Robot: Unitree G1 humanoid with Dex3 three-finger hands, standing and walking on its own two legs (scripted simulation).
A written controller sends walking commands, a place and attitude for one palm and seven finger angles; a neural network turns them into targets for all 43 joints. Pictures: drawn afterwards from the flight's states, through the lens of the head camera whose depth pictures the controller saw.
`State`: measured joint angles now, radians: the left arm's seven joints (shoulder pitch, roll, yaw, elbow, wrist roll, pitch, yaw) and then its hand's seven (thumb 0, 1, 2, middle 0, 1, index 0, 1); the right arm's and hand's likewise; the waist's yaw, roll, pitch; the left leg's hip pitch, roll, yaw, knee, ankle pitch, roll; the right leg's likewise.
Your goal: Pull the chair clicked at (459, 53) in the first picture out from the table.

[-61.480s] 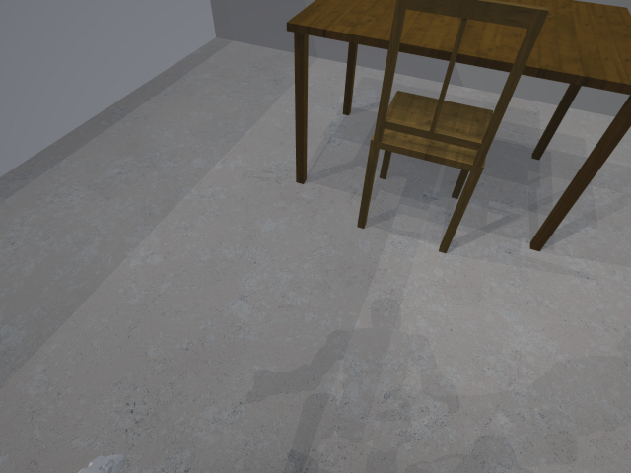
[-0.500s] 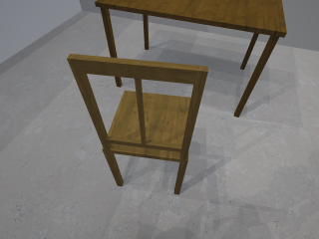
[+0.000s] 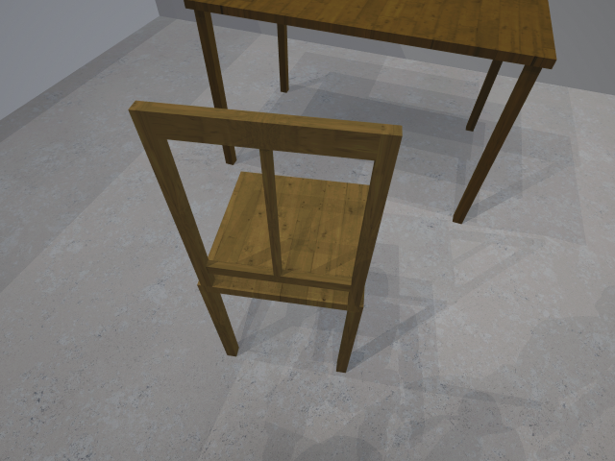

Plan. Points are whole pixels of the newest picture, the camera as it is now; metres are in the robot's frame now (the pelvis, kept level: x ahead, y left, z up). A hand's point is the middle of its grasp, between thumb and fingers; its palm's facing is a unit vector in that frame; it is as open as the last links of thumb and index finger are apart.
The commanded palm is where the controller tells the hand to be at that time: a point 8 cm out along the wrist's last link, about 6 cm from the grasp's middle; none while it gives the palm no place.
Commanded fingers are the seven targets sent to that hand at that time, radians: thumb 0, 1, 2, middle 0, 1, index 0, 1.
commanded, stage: look to check the result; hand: left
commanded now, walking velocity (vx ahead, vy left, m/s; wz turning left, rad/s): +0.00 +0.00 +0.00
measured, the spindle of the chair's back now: (272, 221) +0.51 +0.10 -0.05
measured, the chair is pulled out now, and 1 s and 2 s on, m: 0.66 0.66 0.66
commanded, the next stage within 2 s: stand and wait in 0.14 s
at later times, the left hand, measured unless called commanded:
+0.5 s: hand out of the picture +0.00 +0.16 -0.17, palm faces +0.06 -0.98 -0.17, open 7.4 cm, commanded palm none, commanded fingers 0.00 0.90 0.90 -0.20 -0.30 -0.20 -0.30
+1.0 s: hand out of the picture +0.00 +0.16 -0.17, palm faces +0.07 -0.98 -0.17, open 7.4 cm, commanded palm none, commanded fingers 0.00 0.90 0.90 -0.20 -0.30 -0.20 -0.30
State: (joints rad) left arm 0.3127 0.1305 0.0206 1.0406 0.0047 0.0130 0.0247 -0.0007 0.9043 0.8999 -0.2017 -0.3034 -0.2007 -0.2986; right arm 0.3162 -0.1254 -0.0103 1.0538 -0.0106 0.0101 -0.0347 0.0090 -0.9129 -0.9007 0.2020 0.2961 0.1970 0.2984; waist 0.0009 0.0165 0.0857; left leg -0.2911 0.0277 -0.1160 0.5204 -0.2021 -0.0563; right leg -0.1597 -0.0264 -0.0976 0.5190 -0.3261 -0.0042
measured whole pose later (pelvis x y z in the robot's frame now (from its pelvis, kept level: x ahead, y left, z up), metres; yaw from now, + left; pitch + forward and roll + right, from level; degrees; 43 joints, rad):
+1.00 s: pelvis +0.00 +0.00 +0.00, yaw +0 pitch -2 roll -1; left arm 0.31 0.13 0.02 1.04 0.00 0.01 0.03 0.00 0.90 0.90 -0.20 -0.30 -0.20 -0.30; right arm 0.31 -0.13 -0.01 1.06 -0.01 0.01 -0.04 0.01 -0.91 -0.90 0.20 0.30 0.20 0.30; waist 0.00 0.01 0.09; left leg -0.28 0.03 -0.12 0.52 -0.21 -0.06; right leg -0.15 -0.03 -0.10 0.52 -0.34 -0.01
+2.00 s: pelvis +0.01 +0.00 +0.00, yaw +0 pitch -2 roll +0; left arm 0.32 0.13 0.03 1.04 0.00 0.01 0.03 0.00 0.90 0.90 -0.20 -0.30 -0.20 -0.30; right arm 0.30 -0.13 -0.01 1.06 -0.01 0.01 -0.04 0.01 -0.92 -0.90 0.20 0.30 0.20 0.30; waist 0.01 0.01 0.10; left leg -0.28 0.02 -0.12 0.52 -0.21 -0.06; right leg -0.15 -0.03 -0.10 0.52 -0.34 0.00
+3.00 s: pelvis +0.00 +0.00 +0.00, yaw +0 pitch -2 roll +0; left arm 0.33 0.14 0.03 1.04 0.01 0.01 0.03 0.00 0.90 0.90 -0.20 -0.30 -0.20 -0.30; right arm 0.30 -0.13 -0.01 1.07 -0.01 0.01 -0.04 0.01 -0.92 -0.90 0.20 0.30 0.20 0.30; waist 0.01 0.00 0.09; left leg -0.27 0.02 -0.11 0.51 -0.20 -0.05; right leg -0.14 -0.03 -0.10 0.51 -0.33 0.00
